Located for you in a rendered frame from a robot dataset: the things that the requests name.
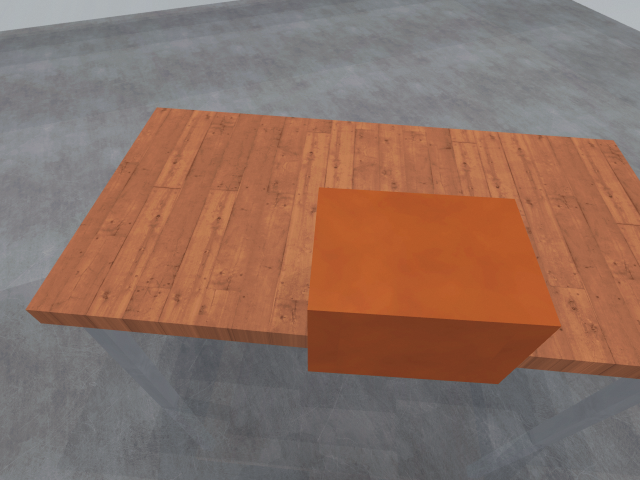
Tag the carton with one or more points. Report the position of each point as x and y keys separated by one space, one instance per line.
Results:
x=424 y=286

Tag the table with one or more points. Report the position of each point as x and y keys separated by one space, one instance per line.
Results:
x=206 y=230

